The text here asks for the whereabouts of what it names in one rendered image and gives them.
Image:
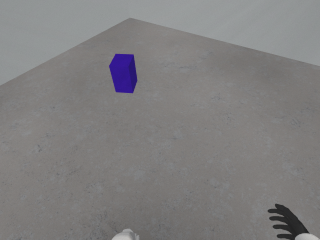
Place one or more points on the robot right hand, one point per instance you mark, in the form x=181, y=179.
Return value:
x=294, y=226

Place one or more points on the carton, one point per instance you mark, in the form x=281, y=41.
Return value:
x=123, y=72

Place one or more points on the left robot shin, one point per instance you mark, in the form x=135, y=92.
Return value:
x=127, y=230

